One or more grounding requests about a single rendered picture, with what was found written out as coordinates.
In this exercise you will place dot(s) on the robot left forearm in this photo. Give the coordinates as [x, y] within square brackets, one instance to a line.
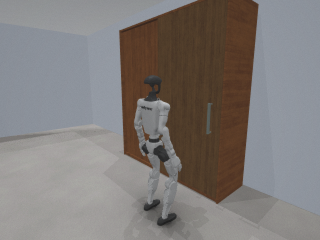
[140, 134]

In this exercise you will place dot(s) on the robot left hand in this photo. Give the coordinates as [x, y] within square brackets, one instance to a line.
[140, 146]

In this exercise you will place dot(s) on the right robot thigh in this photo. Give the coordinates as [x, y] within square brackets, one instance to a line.
[163, 156]

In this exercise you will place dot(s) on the handle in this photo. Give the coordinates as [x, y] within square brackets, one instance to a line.
[208, 118]

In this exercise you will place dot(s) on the robot right forearm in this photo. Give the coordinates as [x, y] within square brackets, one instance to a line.
[167, 143]

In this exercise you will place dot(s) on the wardrobe door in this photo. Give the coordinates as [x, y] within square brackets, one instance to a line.
[190, 59]
[140, 59]

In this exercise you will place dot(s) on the right robot upper arm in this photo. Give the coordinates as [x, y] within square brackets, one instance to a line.
[164, 109]

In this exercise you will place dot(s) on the robot right hand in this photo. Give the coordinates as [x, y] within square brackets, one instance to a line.
[175, 162]

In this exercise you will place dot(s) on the left robot upper arm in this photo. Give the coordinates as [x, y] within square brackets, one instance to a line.
[138, 114]

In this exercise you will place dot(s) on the humanoid robot head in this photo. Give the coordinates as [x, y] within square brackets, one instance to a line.
[153, 80]

